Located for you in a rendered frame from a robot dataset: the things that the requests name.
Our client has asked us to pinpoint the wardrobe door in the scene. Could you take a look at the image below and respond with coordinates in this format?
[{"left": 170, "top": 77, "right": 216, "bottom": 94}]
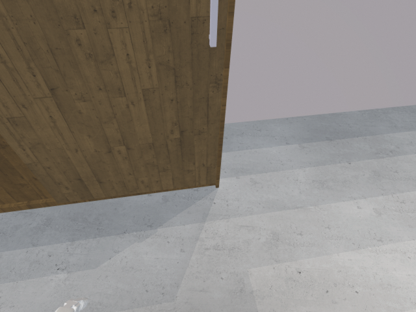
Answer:
[
  {"left": 0, "top": 0, "right": 228, "bottom": 203},
  {"left": 0, "top": 135, "right": 53, "bottom": 205}
]

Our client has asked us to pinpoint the robot left hand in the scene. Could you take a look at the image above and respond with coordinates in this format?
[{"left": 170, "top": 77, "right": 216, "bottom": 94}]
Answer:
[{"left": 55, "top": 298, "right": 88, "bottom": 312}]

